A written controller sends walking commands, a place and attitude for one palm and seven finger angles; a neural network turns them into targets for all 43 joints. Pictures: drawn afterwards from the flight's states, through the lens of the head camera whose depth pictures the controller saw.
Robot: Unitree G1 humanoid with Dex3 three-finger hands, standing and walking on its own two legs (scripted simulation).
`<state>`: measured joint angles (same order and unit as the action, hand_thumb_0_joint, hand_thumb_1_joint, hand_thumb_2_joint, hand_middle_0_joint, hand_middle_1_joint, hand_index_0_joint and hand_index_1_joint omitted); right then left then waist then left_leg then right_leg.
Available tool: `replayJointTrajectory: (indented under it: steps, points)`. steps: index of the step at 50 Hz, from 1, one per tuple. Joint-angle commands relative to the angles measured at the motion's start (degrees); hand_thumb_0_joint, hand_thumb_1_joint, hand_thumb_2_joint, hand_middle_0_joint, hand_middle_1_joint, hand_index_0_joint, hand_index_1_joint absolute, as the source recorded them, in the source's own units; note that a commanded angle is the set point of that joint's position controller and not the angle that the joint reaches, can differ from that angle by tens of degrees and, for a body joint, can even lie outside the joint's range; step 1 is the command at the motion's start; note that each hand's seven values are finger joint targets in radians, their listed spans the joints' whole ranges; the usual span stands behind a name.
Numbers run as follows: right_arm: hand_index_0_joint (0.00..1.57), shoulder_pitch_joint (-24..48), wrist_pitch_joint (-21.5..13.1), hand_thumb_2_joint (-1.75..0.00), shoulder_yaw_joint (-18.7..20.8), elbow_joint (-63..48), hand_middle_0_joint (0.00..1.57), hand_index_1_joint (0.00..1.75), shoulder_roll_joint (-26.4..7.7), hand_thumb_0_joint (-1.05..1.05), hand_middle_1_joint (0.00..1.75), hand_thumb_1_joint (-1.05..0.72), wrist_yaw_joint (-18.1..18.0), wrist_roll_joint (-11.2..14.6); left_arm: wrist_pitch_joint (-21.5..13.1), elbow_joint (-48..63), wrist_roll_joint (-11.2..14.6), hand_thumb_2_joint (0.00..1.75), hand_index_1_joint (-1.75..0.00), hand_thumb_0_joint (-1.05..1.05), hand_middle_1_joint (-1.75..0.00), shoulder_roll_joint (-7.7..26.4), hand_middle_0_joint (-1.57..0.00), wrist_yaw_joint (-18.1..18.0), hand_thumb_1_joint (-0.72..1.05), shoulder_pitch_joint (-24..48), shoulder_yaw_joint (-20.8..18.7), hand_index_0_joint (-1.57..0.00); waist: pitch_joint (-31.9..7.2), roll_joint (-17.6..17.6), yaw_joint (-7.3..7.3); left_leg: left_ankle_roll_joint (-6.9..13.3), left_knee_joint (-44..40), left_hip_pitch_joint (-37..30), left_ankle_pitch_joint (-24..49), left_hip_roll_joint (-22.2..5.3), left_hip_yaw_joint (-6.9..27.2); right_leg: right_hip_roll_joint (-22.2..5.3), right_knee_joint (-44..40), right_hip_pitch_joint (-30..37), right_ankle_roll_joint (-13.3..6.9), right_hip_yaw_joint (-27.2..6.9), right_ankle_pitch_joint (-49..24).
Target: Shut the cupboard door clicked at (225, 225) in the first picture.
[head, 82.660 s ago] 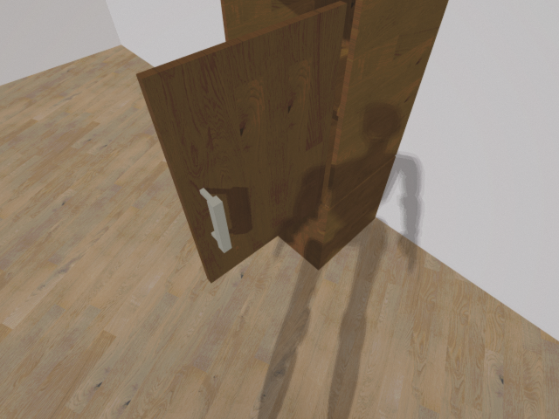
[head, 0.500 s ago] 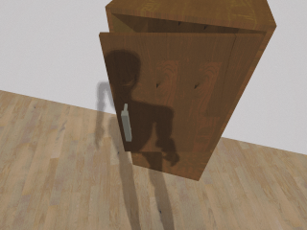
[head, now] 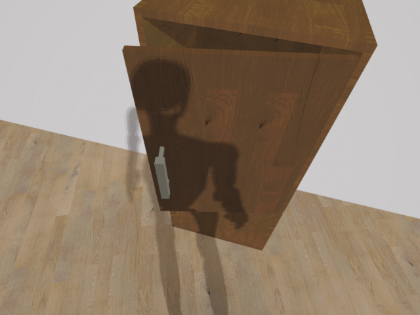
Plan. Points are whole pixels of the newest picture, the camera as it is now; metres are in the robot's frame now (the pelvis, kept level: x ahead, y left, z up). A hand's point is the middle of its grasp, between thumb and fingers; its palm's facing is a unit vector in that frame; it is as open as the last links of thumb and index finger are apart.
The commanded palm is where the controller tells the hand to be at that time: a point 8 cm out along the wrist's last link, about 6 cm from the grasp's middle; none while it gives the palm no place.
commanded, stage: look again from close up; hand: left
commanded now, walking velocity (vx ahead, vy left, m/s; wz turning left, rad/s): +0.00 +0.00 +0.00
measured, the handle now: (163, 173) +0.46 +0.15 -0.08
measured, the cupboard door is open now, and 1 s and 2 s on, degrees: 15 15 15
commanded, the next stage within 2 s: raise the hand and make a fist in 0.08 s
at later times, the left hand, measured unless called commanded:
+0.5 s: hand (129, 293) +0.17 +0.16 -0.06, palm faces +0.06 -1.00 -0.04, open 6.7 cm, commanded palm +0.11 +0.23 -0.07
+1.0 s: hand (121, 295) +0.17 +0.18 -0.07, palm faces +0.07 -1.00 -0.01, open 4.3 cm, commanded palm +0.13 +0.23 -0.07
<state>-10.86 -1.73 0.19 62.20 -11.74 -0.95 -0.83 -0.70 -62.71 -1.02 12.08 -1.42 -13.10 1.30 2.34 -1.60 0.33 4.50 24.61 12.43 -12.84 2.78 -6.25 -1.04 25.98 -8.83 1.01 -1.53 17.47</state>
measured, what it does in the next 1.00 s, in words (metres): lowers itself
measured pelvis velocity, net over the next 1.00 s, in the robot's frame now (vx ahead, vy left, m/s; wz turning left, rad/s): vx -0.04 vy -0.03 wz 0.05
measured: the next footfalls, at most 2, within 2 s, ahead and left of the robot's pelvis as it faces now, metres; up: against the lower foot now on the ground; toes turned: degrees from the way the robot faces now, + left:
none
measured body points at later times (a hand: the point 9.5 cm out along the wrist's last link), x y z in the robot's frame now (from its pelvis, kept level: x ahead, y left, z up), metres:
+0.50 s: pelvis -0.02 -0.05 -0.09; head +0.01 -0.05 +0.36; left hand +0.16 +0.22 -0.06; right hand +0.19 -0.29 -0.16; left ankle +0.01 +0.07 -0.74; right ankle +0.02 -0.11 -0.74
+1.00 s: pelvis -0.04 -0.03 -0.11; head +0.03 -0.03 +0.33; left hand +0.16 +0.24 -0.07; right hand +0.15 -0.26 -0.20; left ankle +0.00 +0.07 -0.74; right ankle +0.02 -0.11 -0.74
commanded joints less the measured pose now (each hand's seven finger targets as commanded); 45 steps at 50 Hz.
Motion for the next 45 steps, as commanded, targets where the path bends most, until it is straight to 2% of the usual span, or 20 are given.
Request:
replayJointTrajectory:
  steps: [1, 8, 9, 10, 11, 12, 13, 14, 15, 16, 18, 19, 20, 21, 24, 26, 29, 33, 42, 45]
  points:
    - [0.2, -1.6, -1.0, -0.9, 1.3, -2.2, 0.2, 0.3, -8.7, 0.0, 0.3, -0.9, -0.7, 0.3, -0.5, 2.1, 0.1, 0.9, -0.3, 0.0, -0.3, 8.0, -0.2, -0.6, 0.9, -2.0, -1.5, -0.2, -2.2, 1.3, -0.17, -0.7, -4.2, -5.8, 13.5, -9.9, 9.4, -4.6, -3.4, -3.4, -2.7, -3.7, -10.8]
    - [0.2, -0.2, -0.9, -0.9, 1.3, -1.8, 0.2, 0.3, -9.3, 0.0, 0.3, -0.9, -0.6, 0.2, -0.8, 2.8, 0.0, 0.9, -0.3, 0.0, -0.3, 9.0, -0.2, -0.6, 0.9, -0.5, -1.8, -0.2, -3.1, 0.5, -0.2, -1.1, -3.8, -6.5, 15.2, -9.7, 8.9, -5.1, -3.8, -2.0, -2.9, -4.2, -14.8]
    - [0.2, -1.1, -0.7, -0.9, 1.1, -5.2, 0.2, 0.3, -8.0, 0.0, 0.3, -0.9, -0.5, 0.8, -1.4, 2.4, -0.4, 0.9, -0.3, 0.0, -0.3, 4.9, -0.2, -3.2, 0.9, -5.7, -1.3, -0.2, -4.5, 2.7, -0.43, -2.9, 7.0, -7.3, 29.1, -11.2, 7.5, -6.2, -2.1, -3.4, -1.4, -4.4, -25.0]
    - [0.2, -10.5, -11.0, -0.9, 4.9, -19.0, 0.2, 0.3, -19.4, 0.0, 0.3, -0.9, -4.8, 1.7, -16.6, 90.7, 3.4, 0.9, -0.3, 0.0, -0.3, 48.0, -0.2, -5.4, 0.9, 44.7, -36.8, -0.2, -21.2, 4.3, -7.9, -3.6, 10.4, -23.2, 37.5, -8.2, 16.4, -0.3, 19.7, -7.7, -2.3, 5.2, -25.5]
    - [0.2, -2.5, -15.9, -0.9, 0.8, -19.8, 0.2, 0.3, -12.0, 0.0, 0.3, -0.9, -6.4, 6.2, -12.3, 67.5, 6.4, 0.9, -0.32, 0.0, -0.32, 12.1, -0.22, -5.3, 0.9, -2.5, -8.2, -0.22, -29.8, 24.7, -2.5, -5.4, 10.2, -33.0, 42.9, -11.7, 20.2, 1.8, 33.8, -19.7, -0.4, 7.1, -0.8]
    - [0.2, -0.6, -17.2, -0.9, 1.4, -21.4, 0.2, 0.3, -10.0, 0.0, 0.3, -0.9, -4.8, 5.3, -5.4, 68.8, 10.7, 0.9, -0.34, 0.0, -0.34, -0.7, -0.24, -5.0, 0.9, -16.9, -5.0, -0.24, -27.1, 24.7, -0.82, -7.7, 7.0, -18.4, 35.9, -9.8, 17.9, 0.3, 48.1, -13.7, -1.8, 5.7, 2.4]
    - [0.2, -0.9, -17.9, -0.9, 1.9, -21.1, 0.2, 0.3, -8.4, 0.0, 0.3, -0.9, -2.0, 4.9, -6.4, 66.1, 9.4, 0.9, -0.36, 0.0, -0.36, 0.5, -0.25, -4.2, 0.9, -7.9, -4.6, -0.25, -13.0, 12.3, -2.14, -6.3, 3.6, -3.7, 23.4, -8.1, 15.1, -0.2, 45.3, -22.2, -1.4, 4.9, 3.3]
    - [0.2, 0.6, -18.3, -0.9, 4.0, -24.4, 0.2, 0.3, -8.6, 0.0, 0.3, -0.9, -0.4, 2.9, -8.4, 63.0, 11.2, 0.9, -0.38, 0.0, -0.38, -2.5, -0.27, -1.9, 0.9, -9.1, -4.2, -0.27, -4.7, 7.8, -1.52, -5.8, 6.7, 5.8, 15.9, -6.1, 12.7, -1.0, 34.1, -27.6, -1.9, 5.5, 6.6]
    - [0.2, 0.7, -18.8, -0.9, 5.2, -25.7, 0.2, 0.3, -8.9, 0.0, 0.3, -0.9, 0.2, 2.3, -11.6, 57.0, 12.5, 0.9, -0.4, 0.0, -0.4, -1.5, -0.29, 0.8, 0.9, -11.5, -7.3, -0.29, -0.9, 3.3, -1.3, -6.6, 10.2, 13.2, 7.3, -4.5, 11.8, -0.5, 25.6, -30.9, -2.6, 6.5, 7.9]
    - [0.2, 1.0, -18.6, -0.9, 5.4, -26.7, 0.2, 0.3, -9.2, 0.0, 0.3, -0.9, 0.5, 2.0, -16.1, 50.1, 14.0, 0.9, -0.42, 0.0, -0.42, -1.2, -0.31, 3.6, 0.9, -15.6, -9.9, -0.31, 1.1, -7.0, -1.13, -7.0, 16.9, 21.2, -2.5, -2.7, 11.2, -0.2, 18.1, -32.3, -3.0, 6.8, 8.2]
    - [0.2, 1.0, -17.6, -0.9, 5.1, -29.7, 0.2, 0.3, -10.0, 0.0, 0.3, -0.9, 1.1, 2.1, -26.4, 46.0, 17.3, 0.9, -0.46, 0.0, -0.46, 1.8, -0.35, 12.4, 0.9, -20.4, -14.8, -0.35, -5.4, -14.5, -0.25, -7.0, 27.2, 30.6, -4.2, -0.8, 7.9, -2.0, 17.6, -30.9, -3.6, 0.3, 6.3]
    - [0.2, 2.1, -17.5, -0.9, 5.0, -31.7, 0.2, 0.3, -10.8, 0.0, 0.3, -0.9, 1.4, 2.2, -31.3, 47.1, 18.3, 0.9, -0.48, 0.0, -0.48, 3.8, -0.36, 17.2, 0.9, -19.9, -17.3, -0.36, -10.1, -12.3, 0.39, -6.3, 31.4, 34.6, -2.5, -0.4, 7.5, -2.4, 21.8, -29.8, -3.4, -2.2, -1.6]
    - [0.2, 3.2, -17.7, -0.9, 4.6, -32.9, 0.2, 0.3, -10.7, 0.0, 0.3, -0.9, 1.2, 2.3, -35.1, 46.4, 19.1, 0.9, -0.5, 0.0, -0.5, 5.9, -0.38, 22.0, 0.9, -20.2, -18.5, -0.38, -11.4, -15.3, 0.47, -5.8, 37.0, 40.6, -2.0, 0.2, 7.2, -4.3, 24.9, -27.4, -0.9, -8.9, -16.7]
    - [0.2, 2.7, -17.6, -0.9, 5.3, -33.5, 0.2, 0.3, -9.8, 0.0, 0.3, -0.9, 1.3, 2.3, -37.4, 45.6, 19.2, 0.9, -0.52, 0.0, -0.52, 6.4, -0.4, 25.4, 0.9, -21.5, -19.1, -0.4, -14.9, -18.2, 1.28, -5.7, 38.5, 45.9, -5.6, 0.5, 6.8, -4.1, 26.9, -25.5, 0.3, -11.5, -13.9]
    - [0.2, 5.1, -16.9, -0.9, 5.3, -40.2, 0.2, 0.3, -9.5, 0.0, 0.3, -0.9, 0.8, 3.3, -35.8, 55.3, 23.1, 0.9, -0.58, 0.0, -0.58, 12.1, -0.46, 28.5, 0.9, -12.3, -23.2, -0.46, -17.6, -0.2, 3.2, -4.6, 40.6, 48.4, -13.4, 0.5, 5.1, -3.3, 24.1, -29.2, -1.0, -14.9, 15.2]
    - [0.2, 4.2, -17.1, -0.9, 5.0, -41.3, 0.2, 0.3, -8.7, 0.0, 0.3, -0.9, -0.1, 3.3, -35.3, 61.3, 24.3, 0.9, -0.62, 0.0, -0.62, 13.7, -0.49, 26.2, 0.9, -10.2, -26.0, -0.49, -21.9, -1.5, 3.29, -3.7, 42.8, 47.6, -11.6, -0.4, 6.7, -3.4, 23.4, -27.5, 1.3, -17.7, 15.0]
    - [0.2, 2.3, -17.9, -0.9, 4.4, -40.1, 0.2, 0.3, -7.8, 0.0, 0.3, -0.9, -1.2, 3.0, -37.1, 71.0, 23.6, 0.9, -0.68, 0.0, -0.68, 12.6, -0.55, 24.1, 0.9, -3.0, -23.1, -0.55, -23.3, 3.6, 0.33, -2.9, 44.8, 45.8, -11.0, -1.6, 7.5, -2.6, 24.3, -31.0, 1.5, -16.2, 14.2]
    - [0.2, 1.3, -18.5, -0.9, 3.7, -37.3, 0.2, 0.3, -9.3, 0.0, 0.3, -0.9, -3.1, 2.8, -36.6, 69.5, 22.1, 0.9, -0.76, 0.0, -0.76, 11.4, -0.62, 25.6, 0.9, 2.4, -17.4, -0.62, -19.7, 1.7, -3.54, -2.1, 46.8, 47.6, -13.4, -2.7, 8.9, -1.6, 25.0, -37.2, 1.3, -13.9, 18.2]
    - [0.2, 2.7, -16.9, -0.9, 3.2, -39.0, 0.2, 0.3, -7.9, 0.0, 0.3, -0.9, -3.2, 3.4, -25.6, 65.9, 23.0, 0.9, -0.94, 0.0, -0.94, 12.3, -0.79, 24.0, 0.9, -7.6, -22.0, -0.79, -25.7, 0.2, 2.18, -2.7, 42.6, 47.5, -9.8, -2.4, 9.6, -1.9, 26.4, -29.6, 0.4, -10.4, 13.9]
    - [0.2, 3.0, -16.5, -0.9, 3.1, -39.3, 0.2, 0.3, -7.2, 0.0, 0.3, -0.9, -2.4, 3.0, -26.7, 67.6, 21.9, 0.9, -1.0, 0.0, -1.0, 9.5, -0.84, 21.1, 0.9, -9.1, -19.7, -0.84, -24.2, 0.1, 1.72, -3.0, 40.7, 46.8, -9.9, -2.3, 9.6, -1.2, 27.6, -32.0, -0.2, -7.8, 12.9]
